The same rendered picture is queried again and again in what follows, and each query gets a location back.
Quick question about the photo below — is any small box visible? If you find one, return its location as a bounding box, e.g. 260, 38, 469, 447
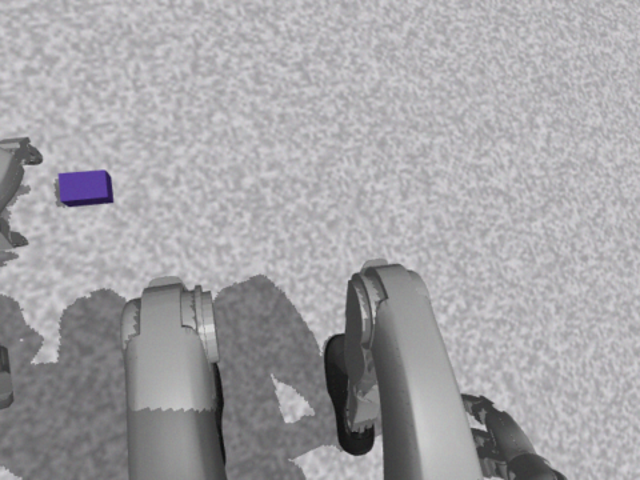
58, 170, 114, 207

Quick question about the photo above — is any right robot arm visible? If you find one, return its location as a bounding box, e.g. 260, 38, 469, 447
506, 453, 568, 480

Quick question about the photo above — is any left robot hand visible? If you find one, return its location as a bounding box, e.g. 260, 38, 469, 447
0, 137, 43, 251

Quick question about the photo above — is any right robot foot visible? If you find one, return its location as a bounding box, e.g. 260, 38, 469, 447
324, 334, 375, 456

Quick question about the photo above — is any right robot hand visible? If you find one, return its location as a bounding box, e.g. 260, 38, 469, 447
461, 394, 537, 480

